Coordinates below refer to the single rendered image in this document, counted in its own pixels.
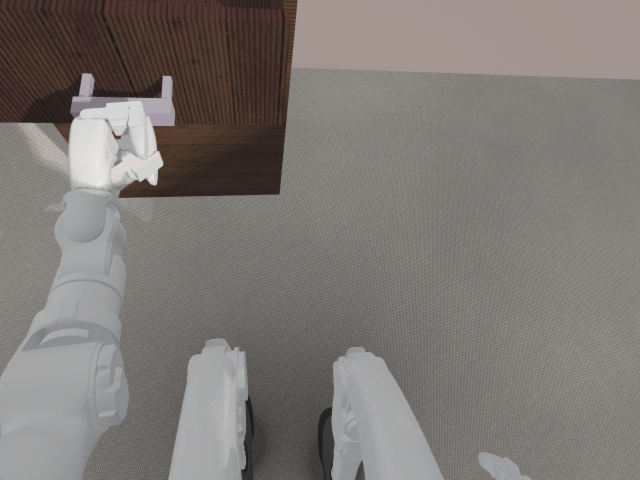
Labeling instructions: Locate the drawer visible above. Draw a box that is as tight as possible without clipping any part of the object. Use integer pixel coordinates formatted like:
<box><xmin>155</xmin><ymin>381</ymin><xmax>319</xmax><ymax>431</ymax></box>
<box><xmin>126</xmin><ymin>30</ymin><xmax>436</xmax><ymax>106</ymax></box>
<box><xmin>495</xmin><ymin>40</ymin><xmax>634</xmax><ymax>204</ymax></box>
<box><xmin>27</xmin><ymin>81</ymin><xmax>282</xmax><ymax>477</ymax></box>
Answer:
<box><xmin>0</xmin><ymin>0</ymin><xmax>290</xmax><ymax>125</ymax></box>

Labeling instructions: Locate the cabinet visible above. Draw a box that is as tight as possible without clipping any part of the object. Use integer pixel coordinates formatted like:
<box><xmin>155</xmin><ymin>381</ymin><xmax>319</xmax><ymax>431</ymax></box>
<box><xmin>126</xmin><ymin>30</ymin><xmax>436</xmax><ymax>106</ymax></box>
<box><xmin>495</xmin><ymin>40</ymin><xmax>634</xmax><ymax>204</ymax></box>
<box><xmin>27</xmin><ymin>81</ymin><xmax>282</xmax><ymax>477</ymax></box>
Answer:
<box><xmin>53</xmin><ymin>0</ymin><xmax>298</xmax><ymax>198</ymax></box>

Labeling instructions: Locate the robot left forearm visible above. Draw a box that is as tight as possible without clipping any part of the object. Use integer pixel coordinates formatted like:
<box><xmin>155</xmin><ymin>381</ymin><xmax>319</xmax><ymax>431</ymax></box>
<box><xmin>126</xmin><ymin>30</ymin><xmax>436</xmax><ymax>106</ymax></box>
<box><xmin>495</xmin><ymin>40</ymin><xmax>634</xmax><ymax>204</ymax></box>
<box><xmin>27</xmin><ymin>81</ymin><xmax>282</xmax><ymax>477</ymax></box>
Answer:
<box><xmin>0</xmin><ymin>188</ymin><xmax>127</xmax><ymax>436</ymax></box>

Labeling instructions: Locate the handle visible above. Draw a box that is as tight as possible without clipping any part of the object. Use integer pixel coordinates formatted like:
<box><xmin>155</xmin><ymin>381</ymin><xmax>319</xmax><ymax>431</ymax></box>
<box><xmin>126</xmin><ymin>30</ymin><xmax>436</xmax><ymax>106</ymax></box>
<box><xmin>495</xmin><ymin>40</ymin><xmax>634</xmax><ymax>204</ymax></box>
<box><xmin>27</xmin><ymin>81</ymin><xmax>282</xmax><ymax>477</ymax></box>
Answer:
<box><xmin>70</xmin><ymin>73</ymin><xmax>175</xmax><ymax>126</ymax></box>

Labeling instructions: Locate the right robot hand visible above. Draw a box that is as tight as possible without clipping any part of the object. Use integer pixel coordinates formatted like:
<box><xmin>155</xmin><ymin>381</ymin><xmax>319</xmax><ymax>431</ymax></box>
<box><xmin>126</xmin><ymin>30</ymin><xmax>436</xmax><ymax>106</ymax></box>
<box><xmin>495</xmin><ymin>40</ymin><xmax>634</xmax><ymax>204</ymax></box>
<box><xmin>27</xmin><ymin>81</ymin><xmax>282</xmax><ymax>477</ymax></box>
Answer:
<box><xmin>478</xmin><ymin>452</ymin><xmax>531</xmax><ymax>480</ymax></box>

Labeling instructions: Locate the left robot upper arm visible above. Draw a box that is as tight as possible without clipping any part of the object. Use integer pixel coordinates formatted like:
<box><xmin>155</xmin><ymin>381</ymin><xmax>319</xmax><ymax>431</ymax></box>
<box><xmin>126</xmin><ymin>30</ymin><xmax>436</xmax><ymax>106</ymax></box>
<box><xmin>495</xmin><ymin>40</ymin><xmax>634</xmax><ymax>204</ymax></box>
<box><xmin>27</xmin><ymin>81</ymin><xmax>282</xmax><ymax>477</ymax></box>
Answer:
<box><xmin>0</xmin><ymin>341</ymin><xmax>129</xmax><ymax>480</ymax></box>

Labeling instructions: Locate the left robot hand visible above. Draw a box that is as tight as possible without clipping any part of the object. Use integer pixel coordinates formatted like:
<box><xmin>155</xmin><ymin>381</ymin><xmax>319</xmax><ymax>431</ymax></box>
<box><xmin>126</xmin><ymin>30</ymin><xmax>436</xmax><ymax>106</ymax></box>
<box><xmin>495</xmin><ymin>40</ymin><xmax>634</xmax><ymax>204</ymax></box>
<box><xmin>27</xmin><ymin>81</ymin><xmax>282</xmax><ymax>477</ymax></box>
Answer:
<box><xmin>68</xmin><ymin>101</ymin><xmax>163</xmax><ymax>199</ymax></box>

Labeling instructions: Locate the right robot thigh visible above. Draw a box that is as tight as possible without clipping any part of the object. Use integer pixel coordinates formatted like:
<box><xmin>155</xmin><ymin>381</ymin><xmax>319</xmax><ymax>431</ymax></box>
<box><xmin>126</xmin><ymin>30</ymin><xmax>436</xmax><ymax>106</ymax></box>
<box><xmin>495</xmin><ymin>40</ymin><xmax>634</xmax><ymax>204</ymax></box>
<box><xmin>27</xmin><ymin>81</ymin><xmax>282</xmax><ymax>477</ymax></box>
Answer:
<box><xmin>333</xmin><ymin>352</ymin><xmax>444</xmax><ymax>480</ymax></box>

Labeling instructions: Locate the right robot shin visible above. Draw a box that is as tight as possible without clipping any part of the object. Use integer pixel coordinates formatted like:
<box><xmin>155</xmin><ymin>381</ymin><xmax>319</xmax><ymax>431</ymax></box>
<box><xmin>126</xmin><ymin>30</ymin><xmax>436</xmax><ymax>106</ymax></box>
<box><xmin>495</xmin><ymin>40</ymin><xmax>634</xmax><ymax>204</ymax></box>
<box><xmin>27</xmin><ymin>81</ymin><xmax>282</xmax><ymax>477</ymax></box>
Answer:
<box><xmin>331</xmin><ymin>347</ymin><xmax>388</xmax><ymax>480</ymax></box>

